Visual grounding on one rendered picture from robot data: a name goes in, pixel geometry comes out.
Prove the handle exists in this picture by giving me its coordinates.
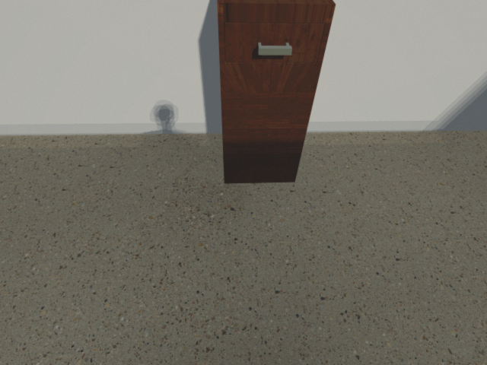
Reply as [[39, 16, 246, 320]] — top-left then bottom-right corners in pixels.
[[258, 43, 292, 56]]

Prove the cabinet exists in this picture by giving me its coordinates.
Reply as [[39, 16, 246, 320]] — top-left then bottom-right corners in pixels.
[[218, 0, 336, 183]]

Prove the drawer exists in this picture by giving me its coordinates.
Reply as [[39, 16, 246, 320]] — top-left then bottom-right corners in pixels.
[[225, 22, 324, 62]]

